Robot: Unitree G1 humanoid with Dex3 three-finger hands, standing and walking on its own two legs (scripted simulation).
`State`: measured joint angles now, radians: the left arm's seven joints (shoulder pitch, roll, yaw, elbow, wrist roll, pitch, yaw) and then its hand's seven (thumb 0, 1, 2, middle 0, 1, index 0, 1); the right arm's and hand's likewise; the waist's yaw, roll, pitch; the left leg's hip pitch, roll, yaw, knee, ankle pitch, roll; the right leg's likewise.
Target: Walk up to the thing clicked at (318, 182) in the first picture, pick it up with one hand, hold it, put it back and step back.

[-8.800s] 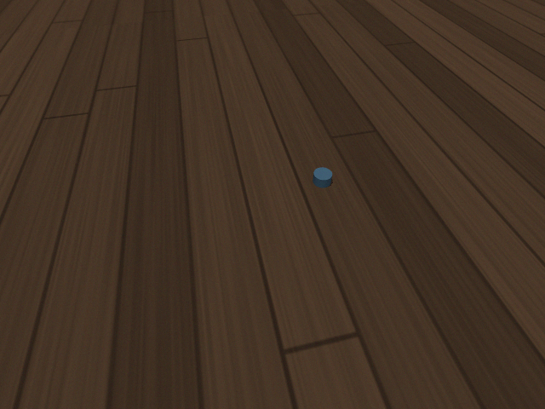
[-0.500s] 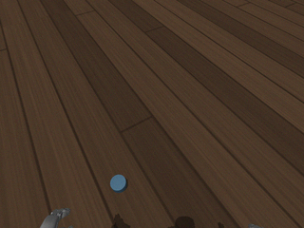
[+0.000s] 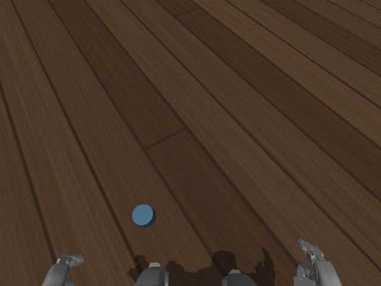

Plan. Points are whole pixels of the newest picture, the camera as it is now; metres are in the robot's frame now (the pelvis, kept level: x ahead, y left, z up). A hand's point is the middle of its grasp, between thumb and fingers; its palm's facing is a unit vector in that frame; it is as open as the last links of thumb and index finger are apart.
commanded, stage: rise first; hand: left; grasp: from above
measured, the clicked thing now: (143, 216) +0.44 +0.23 -0.68
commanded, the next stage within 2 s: none
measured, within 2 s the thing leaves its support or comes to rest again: neither
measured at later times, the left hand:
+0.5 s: hand (96, 269) +0.19 +0.27 -0.28, palm faces -0.40 -0.62 -0.68, open 14.1 cm
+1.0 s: hand (115, 237) +0.31 +0.28 -0.45, palm faces -0.49 -0.17 -0.85, open 14.1 cm
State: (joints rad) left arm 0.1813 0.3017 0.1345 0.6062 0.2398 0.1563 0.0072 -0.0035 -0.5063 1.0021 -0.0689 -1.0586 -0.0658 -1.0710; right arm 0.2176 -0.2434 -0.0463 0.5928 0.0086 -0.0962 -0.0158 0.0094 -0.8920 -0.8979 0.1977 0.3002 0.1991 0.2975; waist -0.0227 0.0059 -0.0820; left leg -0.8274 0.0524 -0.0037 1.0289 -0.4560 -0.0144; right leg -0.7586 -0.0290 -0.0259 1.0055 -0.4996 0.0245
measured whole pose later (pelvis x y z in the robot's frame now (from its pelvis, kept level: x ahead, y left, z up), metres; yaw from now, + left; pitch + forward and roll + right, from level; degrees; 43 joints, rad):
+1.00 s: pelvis -0.09 +0.00 -0.30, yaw -6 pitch +33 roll -5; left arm -0.61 0.63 0.12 1.08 1.02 -0.21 0.21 0.00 -0.55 1.05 -0.06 -1.07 -0.06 -1.08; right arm 0.15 -0.26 -0.05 0.76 -0.06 -0.07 0.07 0.01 -0.88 -0.90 0.20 0.30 0.20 0.30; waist -0.08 0.01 -0.11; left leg -2.11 0.07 -0.11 2.14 -0.61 -0.02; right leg -2.02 0.01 -0.04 2.12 -0.68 0.02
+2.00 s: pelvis -0.08 +0.00 -0.38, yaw -9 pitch +32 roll -8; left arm -0.86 0.79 0.16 1.38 1.25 -0.26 0.38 0.00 -0.55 1.00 -0.07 -1.02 -0.08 -1.03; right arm 0.10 -0.26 0.05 0.77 -0.17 -0.04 0.13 0.00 -0.91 -0.90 0.20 0.30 0.20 0.30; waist -0.18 -0.04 -0.01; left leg -2.33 0.06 -0.18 2.41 -0.66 -0.02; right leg -2.21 0.04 -0.08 2.36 -0.72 0.04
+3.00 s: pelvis -0.08 +0.01 -0.39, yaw -11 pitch +30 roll -10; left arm -0.92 0.89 0.17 1.47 1.28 -0.27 0.40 0.00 -0.56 1.02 -0.08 -1.03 -0.08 -1.04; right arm 0.10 -0.27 0.12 0.75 -0.20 -0.06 0.14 0.00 -0.91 -0.90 0.20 0.30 0.20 0.30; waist -0.24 -0.06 0.03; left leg -2.37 0.05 -0.22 2.48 -0.66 -0.02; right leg -2.23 0.05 -0.10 2.39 -0.71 0.05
